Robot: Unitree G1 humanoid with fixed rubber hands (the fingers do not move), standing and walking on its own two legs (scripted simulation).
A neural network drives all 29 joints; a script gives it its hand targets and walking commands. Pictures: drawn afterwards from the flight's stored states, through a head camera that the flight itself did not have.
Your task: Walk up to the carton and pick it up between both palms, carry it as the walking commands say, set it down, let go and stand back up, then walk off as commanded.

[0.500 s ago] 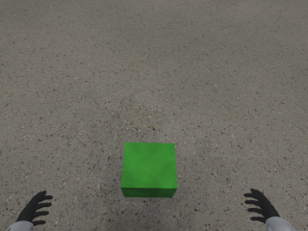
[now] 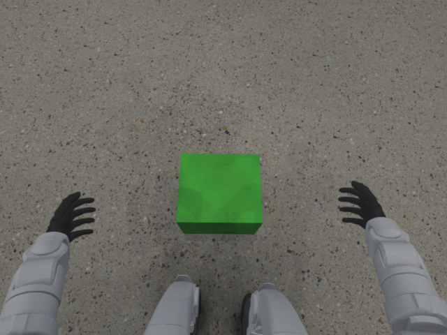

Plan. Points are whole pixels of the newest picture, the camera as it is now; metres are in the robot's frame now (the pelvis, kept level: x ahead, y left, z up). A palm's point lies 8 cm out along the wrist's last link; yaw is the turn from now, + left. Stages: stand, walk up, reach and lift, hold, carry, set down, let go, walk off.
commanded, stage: reach and lift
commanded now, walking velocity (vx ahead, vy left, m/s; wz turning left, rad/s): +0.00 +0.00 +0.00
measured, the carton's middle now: (219, 196) +0.52 +0.04 -0.60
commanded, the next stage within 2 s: none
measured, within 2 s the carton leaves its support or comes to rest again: neither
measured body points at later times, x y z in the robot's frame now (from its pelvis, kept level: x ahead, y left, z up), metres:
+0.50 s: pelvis -0.03 +0.01 -0.04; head +0.24 +0.01 +0.32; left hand +0.43 +0.29 -0.13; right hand +0.46 -0.23 -0.13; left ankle +0.05 +0.12 -0.68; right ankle +0.04 -0.10 -0.68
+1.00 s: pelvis -0.02 +0.01 -0.07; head +0.31 +0.01 +0.24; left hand +0.51 +0.27 -0.17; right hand +0.53 -0.22 -0.18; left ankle +0.06 +0.12 -0.68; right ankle +0.04 -0.11 -0.68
